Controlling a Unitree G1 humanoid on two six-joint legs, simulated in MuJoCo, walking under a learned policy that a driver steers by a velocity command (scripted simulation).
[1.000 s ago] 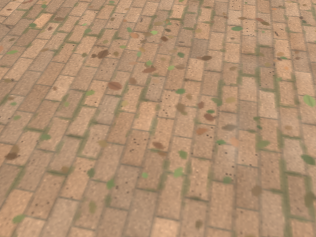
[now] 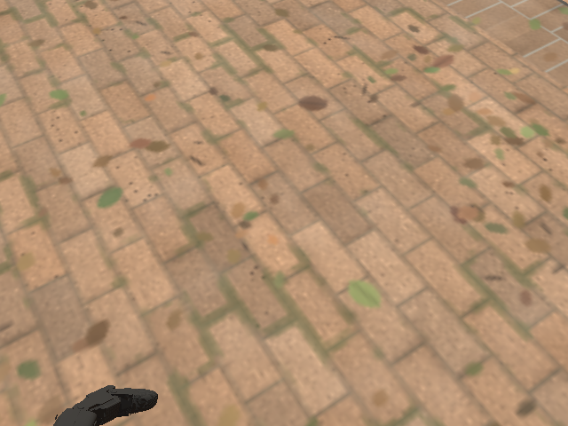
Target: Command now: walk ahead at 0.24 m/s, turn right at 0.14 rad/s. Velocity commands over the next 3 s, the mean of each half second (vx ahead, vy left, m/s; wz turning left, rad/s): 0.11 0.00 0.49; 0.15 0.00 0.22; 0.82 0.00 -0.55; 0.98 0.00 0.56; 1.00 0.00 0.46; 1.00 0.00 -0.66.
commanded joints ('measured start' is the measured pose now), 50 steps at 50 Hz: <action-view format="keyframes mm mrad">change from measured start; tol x32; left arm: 1 307 125 38 76 29 -13 19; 27 65 87 79 -79 -7 101 82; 50 598 201 99 151 -22 22 13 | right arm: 1 -79 -152 -28 -76 9 -8 -12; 50 -466 -38 -24 -342 -41 61 -23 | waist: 1 184 35 -160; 3 132 -200 -485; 22 79 -106 -161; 25 84 350 -47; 50 255 -228 16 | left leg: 1 -202 114 -26 264 687 48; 3 -342 -48 -124 791 -317 18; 23 -175 29 21 221 13 51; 26 -223 398 -691 -122 373 275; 40 -131 192 -303 -32 486 202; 43 -182 240 -411 -164 -300 222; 46 -234 284 -414 -198 -350 205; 50 -797 -41 6 534 -137 39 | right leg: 1 499 -32 6 -78 264 -44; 3 774 -504 427 18 1205 -280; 20 280 -366 -69 -243 -120 -126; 26 -182 -39 -83 463 -688 140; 48 484 -20 -110 -133 -406 -81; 50 734 -356 588 -379 -790 -197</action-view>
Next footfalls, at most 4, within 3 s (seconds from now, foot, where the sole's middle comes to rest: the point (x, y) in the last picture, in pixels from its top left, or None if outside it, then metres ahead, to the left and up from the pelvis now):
0.02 right None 0.20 -0.07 -0.77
0.48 left None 0.08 0.13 -0.77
0.98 right None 0.14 -0.04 -0.77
1.38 left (183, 402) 0.51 0.23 -0.77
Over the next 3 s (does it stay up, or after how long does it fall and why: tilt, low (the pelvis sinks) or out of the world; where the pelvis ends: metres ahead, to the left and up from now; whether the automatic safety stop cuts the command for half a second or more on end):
stays up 1.73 0.60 0.00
